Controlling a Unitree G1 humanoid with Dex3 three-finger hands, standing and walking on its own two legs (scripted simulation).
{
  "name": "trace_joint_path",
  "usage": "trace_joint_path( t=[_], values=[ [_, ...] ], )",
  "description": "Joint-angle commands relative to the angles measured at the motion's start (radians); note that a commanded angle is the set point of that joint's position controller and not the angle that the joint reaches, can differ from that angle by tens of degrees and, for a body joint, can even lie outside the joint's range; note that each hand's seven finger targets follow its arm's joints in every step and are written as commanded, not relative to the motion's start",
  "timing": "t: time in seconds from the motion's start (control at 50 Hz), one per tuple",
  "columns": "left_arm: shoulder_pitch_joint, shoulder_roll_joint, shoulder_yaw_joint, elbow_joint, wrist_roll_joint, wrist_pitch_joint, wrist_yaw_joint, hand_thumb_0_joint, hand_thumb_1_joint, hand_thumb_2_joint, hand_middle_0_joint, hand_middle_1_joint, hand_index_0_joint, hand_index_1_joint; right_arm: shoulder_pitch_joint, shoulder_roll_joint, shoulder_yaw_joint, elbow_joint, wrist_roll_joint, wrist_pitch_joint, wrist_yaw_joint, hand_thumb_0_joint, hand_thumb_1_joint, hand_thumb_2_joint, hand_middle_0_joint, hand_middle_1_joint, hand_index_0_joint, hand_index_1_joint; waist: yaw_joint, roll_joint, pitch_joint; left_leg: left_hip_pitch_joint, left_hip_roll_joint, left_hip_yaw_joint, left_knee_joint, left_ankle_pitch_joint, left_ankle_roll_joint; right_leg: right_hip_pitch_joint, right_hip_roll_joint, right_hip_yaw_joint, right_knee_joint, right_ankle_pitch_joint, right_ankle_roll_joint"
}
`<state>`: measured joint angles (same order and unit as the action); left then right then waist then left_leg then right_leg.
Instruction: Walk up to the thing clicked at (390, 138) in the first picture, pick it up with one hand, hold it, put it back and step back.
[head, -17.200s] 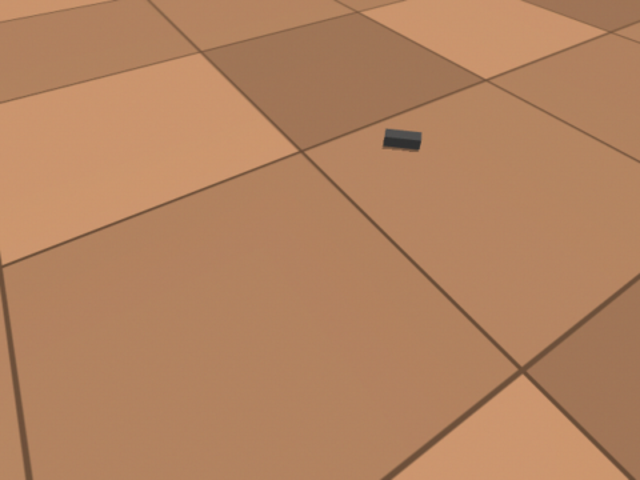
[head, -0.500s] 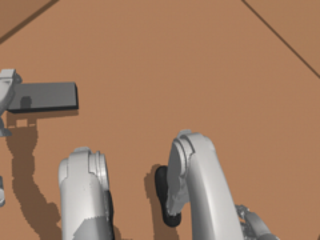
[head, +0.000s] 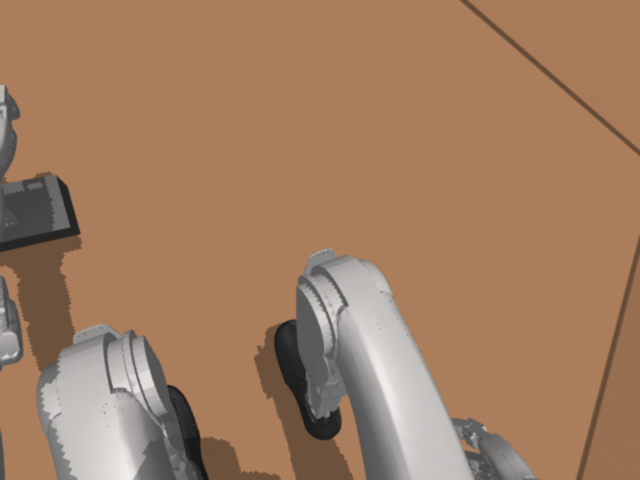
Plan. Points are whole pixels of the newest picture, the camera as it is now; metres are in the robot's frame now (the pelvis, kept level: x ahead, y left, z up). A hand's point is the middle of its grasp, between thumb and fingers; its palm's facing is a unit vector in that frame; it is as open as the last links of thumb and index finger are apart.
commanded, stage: approach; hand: left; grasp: from above
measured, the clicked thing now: out of the picture +0.48 +0.29 -0.29
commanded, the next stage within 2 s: close in in 0.58 s
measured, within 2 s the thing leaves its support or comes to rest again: neither
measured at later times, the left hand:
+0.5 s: hand out of the picture +0.45 +0.30 -0.17, palm faces -0.41 -0.05 -0.91, open 13.6 cm
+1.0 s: hand out of the picture +0.45 +0.29 -0.20, palm faces -0.55 -0.07 -0.83, open 13.7 cm
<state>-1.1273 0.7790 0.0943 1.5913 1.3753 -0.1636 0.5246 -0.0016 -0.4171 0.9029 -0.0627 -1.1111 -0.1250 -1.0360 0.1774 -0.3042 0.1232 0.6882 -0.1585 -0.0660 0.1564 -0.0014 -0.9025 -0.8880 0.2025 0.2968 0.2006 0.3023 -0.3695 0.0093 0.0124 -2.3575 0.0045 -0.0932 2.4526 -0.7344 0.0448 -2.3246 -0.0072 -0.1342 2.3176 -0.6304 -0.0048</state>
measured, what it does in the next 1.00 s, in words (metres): stands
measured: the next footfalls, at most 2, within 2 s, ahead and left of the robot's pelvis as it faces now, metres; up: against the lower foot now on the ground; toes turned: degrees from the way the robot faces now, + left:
none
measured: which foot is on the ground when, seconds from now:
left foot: down 0.00-1.00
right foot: down 0.00-1.00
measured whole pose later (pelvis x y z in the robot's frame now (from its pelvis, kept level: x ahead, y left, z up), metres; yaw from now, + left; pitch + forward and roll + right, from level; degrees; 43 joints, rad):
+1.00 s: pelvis -0.01 +0.00 +0.01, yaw +1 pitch +34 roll -9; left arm -1.03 0.86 0.09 1.49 1.28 -0.31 0.32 0.00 -0.44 0.90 -0.06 -1.12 -0.12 -1.04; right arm 0.20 -0.31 0.17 0.66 -0.14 -0.03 0.14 0.00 -0.90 -0.89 0.21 0.30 0.20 0.30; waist -0.32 -0.02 0.08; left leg -2.32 -0.01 -0.11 2.42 -0.70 0.03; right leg -2.28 -0.01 -0.15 2.29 -0.60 -0.01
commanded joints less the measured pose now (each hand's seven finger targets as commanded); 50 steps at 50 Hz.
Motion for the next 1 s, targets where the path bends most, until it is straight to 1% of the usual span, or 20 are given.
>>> trace_joint_path(
  t=[0.0, 0.04, 0.1, 0.12, 0.2, 0.24, 0.3, 0.38, 0.48, 0.54, 0.56, 0.62, 0.64, 0.7, 0.72, 0.76, 0.8, 0.84, 0.88, 0.98],
  values=[
    [-0.116, 0.33, 0.039, -0.104, -0.079, 0.068, -0.02, 0.0, -0.411, 0.869, -0.041, -1.146, -0.131, -1.054, 0.186, -0.266, -0.075, -0.039, 0.03, 0.0, -0.002, 0.0, -0.9, -0.891, 0.2, 0.3, 0.2, 0.3, 0.084, 0.301, -0.75, 0.465, -0.034, 0.051, -0.27, 0.279, 0.011, 0.51, 0.037, -0.009, -0.2, 0.262, -0.026],
    [-0.057, 0.366, 0.059, -0.172, -0.114, 0.067, -0.063, 0.0, -0.418, 0.875, -0.041, -1.141, -0.128, -1.051, 0.188, -0.261, -0.079, -0.049, 0.043, 0.003, -0.002, 0.0, -0.901, -0.891, 0.2, 0.3, 0.2, 0.3, 0.11, 0.265, -0.759, 0.453, -0.036, 0.053, -0.269, 0.278, 0.017, 0.544, 0.033, 0.002, -0.206, 0.258, -0.02],
    [-0.036, 0.373, 0.073, -0.287, -0.156, 0.04, -0.134, 0.0, -0.411, 0.862, -0.039, -1.155, -0.132, -1.059, 0.196, -0.264, -0.09, -0.055, 0.05, 0.013, -0.001, 0.0, -0.903, -0.892, 0.2, 0.3, 0.2, 0.3, 0.1, 0.23, -0.773, 0.415, -0.04, 0.057, -0.263, 0.276, 0.021, 0.607, 0.031, 0.011, -0.22, 0.274, -0.012],
    [-0.015, 0.323, 0.044, -0.271, -0.17, 0.028, -0.158, 0.0, -0.414, 0.863, -0.039, -1.16, -0.132, -1.063, 0.213, -0.256, -0.092, -0.025, 0.049, 0.019, -0.006, 0.0, -0.904, -0.892, 0.2, 0.3, 0.2, 0.3, 0.1, 0.208, -0.75, 0.399, -0.041, 0.06, -0.261, 0.254, 0.022, 0.604, 0.03, 0.016, -0.234, 0.257, -0.012],
    [-0.111, 0.27, 0.008, -0.375, -0.197, -0.083, -0.231, 0.0, -0.448, 0.895, -0.048, -1.137, -0.121, -1.062, 0.249, -0.265, -0.109, 0.006, 0.034, 0.032, -0.019, 0.0, -0.905, -0.893, 0.2, 0.3, 0.2, 0.3, 0.044, 0.18, -0.704, 0.387, -0.038, 0.046, -0.232, 0.217, 0.011, 0.555, 0.03, 0.007, -0.262, 0.206, -0.017],
    [-0.178, 0.189, -0.046, -0.416, -0.205, -0.156, -0.245, 0.0, -0.441, 0.893, -0.049, -1.125, -0.122, -1.05, 0.258, -0.262, -0.116, 0.017, 0.026, 0.026, -0.022, 0.0, -0.904, -0.892, 0.2, 0.3, 0.2, 0.3, 0.019, 0.191, -0.663, 0.399, -0.034, 0.036, -0.219, 0.198, 0.003, 0.485, 0.034, -0.005, -0.263, 0.167, -0.025],
    [-0.17, 0.187, -0.061, -0.411, -0.194, -0.246, -0.221, 0.0, -0.427, 0.874, -0.041, -1.123, -0.122, -1.038, 0.245, -0.26, -0.123, 0.029, 0.006, 0.021, -0.029, 0.0, -0.903, -0.891, 0.2, 0.3, 0.2, 0.3, 0.045, 0.204, -0.652, 0.473, -0.032, 0.023, -0.22, 0.156, -0.01, 0.437, 0.037, -0.012, -0.274, 0.105, -0.027],
    [-0.201, 0.222, -0.053, -0.46, -0.089, -0.276, -0.121, 0.0, -0.421, 0.871, -0.04, -1.098, -0.12, -1.015, 0.197, -0.259, -0.136, 0.035, -0.004, 0.036, -0.024, 0.0, -0.9, -0.891, 0.2, 0.3, 0.2, 0.3, 0.095, 0.4, -0.753, 0.665, -0.022, -0.011, -0.29, 0.222, -0.045, 0.346, 0.031, -0.037, -0.202, 0.154, -0.041],
    [-0.319, 0.213, -0.042, -0.358, -0.002, -0.182, 0.001, 0.0, -0.435, 0.906, -0.056, -1.046, -0.112, -0.988, 0.173, -0.281, -0.149, 0.053, 0.002, 0.039, -0.022, 0.0, -0.895, -0.891, 0.2, 0.3, 0.2, 0.3, 0.051, 0.497, -0.732, 0.77, -0.015, -0.069, -0.359, 0.305, -0.067, 0.202, 0.019, -0.067, -0.148, 0.215, -0.04],
    [-0.371, 0.199, -0.046, -0.245, 0.02, -0.093, 0.036, 0.0, -0.437, 0.907, -0.053, -1.038, -0.109, -0.98, 0.166, -0.276, -0.141, 0.052, 0.007, 0.036, -0.017, 0.0, -0.893, -0.89, 0.2, 0.3, 0.2, 0.3, 0.039, 0.496, -0.707, 0.751, -0.015, -0.069, -0.383, 0.293, -0.067, 0.169, 0.01, -0.058, -0.154, 0.215, -0.039],
    [-0.361, 0.17, -0.07, -0.167, 0.027, -0.062, 0.034, 0.0, -0.438, 0.914, -0.057, -1.045, -0.111, -0.989, 0.163, -0.27, -0.127, 0.05, 0.007, 0.035, -0.014, 0.0, -0.893, -0.891, 0.2, 0.3, 0.2, 0.3, 0.024, 0.471, -0.667, 0.719, -0.016, -0.051, -0.374, 0.28, -0.058, 0.175, 0.014, -0.055, -0.167, 0.21, -0.039],
    [-0.293, 0.12, -0.108, -0.018, 0.003, 0.001, -0.005, 0.0, -0.43, 0.905, -0.049, -1.073, -0.114, -1.006, 0.159, -0.27, -0.109, 0.033, 0.012, 0.021, -0.01, 0.0, -0.893, -0.89, 0.2, 0.3, 0.2, 0.3, 0.0, 0.351, -0.579, 0.569, -0.027, -0.022, -0.355, 0.194, -0.029, 0.2, 0.014, -0.038, -0.208, 0.168, -0.037],
    [-0.286, 0.139, -0.106, -0.022, -0.011, 0.018, -0.022, 0.0, -0.418, 0.893, -0.042, -1.084, -0.115, -1.008, 0.155, -0.269, -0.101, 0.02, 0.016, 0.018, -0.012, 0.0, -0.891, -0.889, 0.2, 0.3, 0.2, 0.3, 0.021, 0.34, -0.599, 0.539, -0.032, -0.006, -0.349, 0.186, -0.018, 0.236, 0.017, -0.027, -0.22, 0.165, -0.038],
    [-0.233, 0.169, -0.096, -0.047, -0.052, 0.044, -0.097, 0.0, -0.442, 0.905, -0.039, -1.09, -0.107, -1.019, 0.164, -0.267, -0.094, -0.017, 0.031, 0.009, -0.013, 0.0, -0.892, -0.892, 0.2, 0.3, 0.2, 0.3, 0.034, 0.278, -0.625, 0.499, -0.041, 0.013, -0.339, 0.172, 0.001, 0.322, 0.015, -0.008, -0.241, 0.157, -0.033],
    [-0.219, 0.167, -0.094, -0.042, -0.076, 0.045, -0.125, 0.0, -0.448, 0.912, -0.039, -1.091, -0.106, -1.023, 0.175, -0.268, -0.092, -0.026, 0.034, 0.004, -0.011, 0.0, -0.892, -0.892, 0.2, 0.3, 0.2, 0.3, 0.02, 0.256, -0.612, 0.479, -0.042, 0.02, -0.327, 0.181, 0.007, 0.357, 0.016, -0.003, -0.246, 0.166, -0.028],
    [-0.219, 0.265, -0.041, -0.106, -0.103, 0.025, -0.166, 0.0, -0.461, 0.917, -0.042, -1.095, -0.104, -1.032, 0.176, -0.279, -0.088, -0.061, 0.041, 0.004, -0.014, 0.0, -0.896, -0.894, 0.2, 0.3, 0.2, 0.3, 0.037, 0.213, -0.653, 0.438, -0.044, 0.024, -0.319, 0.192, 0.014, 0.436, 0.017, 0.003, -0.246, 0.17, -0.024],
    [-0.205, 0.29, -0.033, -0.163, -0.129, -0.009, -0.2, 0.0, -0.462, 0.906, -0.045, -1.117, -0.11, -1.05, 0.177, -0.267, -0.075, -0.073, 0.041, 0.011, -0.019, 0.0, -0.901, -0.896, 0.2, 0.3, 0.2, 0.3, 0.039, 0.186, -0.692, 0.411, -0.048, 0.049, -0.288, 0.213, 0.023, 0.531, 0.024, 0.011, -0.259, 0.196, -0.014],
    [-0.216, 0.332, -0.018, -0.217, -0.142, -0.058, -0.2, 0.0, -0.446, 0.881, -0.039, -1.139, -0.116, -1.06, 0.199, -0.263, -0.062, -0.05, 0.037, 0.019, -0.024, 0.0, -0.902, -0.896, 0.2, 0.3, 0.2, 0.3, 0.047, 0.198, -0.72, 0.395, -0.049, 0.054, -0.268, 0.227, 0.015, 0.571, 0.025, 0.012, -0.26, 0.203, -0.016],
    [-0.217, 0.402, 0.031, -0.271, -0.139, -0.112, -0.187, 0.0, -0.467, 0.894, -0.041, -1.126, -0.108, -1.056, 0.202, -0.276, -0.058, -0.066, 0.031, 0.023, -0.028, 0.0, -0.905, -0.897, 0.2, 0.3, 0.2, 0.3, 0.051, 0.197, -0.758, 0.408, -0.045, 0.054, -0.241, 0.248, 0.011, 0.619, 0.028, 0.011, -0.261, 0.225, -0.014],
    [-0.205, 0.373, 0.021, -0.197, -0.083, -0.221, -0.109, 0.0, -0.452, 0.902, -0.04, -1.096, -0.097, -1.036, 0.237, -0.271, -0.042, -0.006, -0.003, 0.03, -0.027, 0.0, -0.902, -0.898, 0.2, 0.3, 0.2, 0.3, 0.023, 0.257, -0.688, 0.451, -0.036, 0.038, -0.216, 0.244, -0.003, 0.522, 0.041, -0.013, -0.248, 0.201, -0.023]
  ],
)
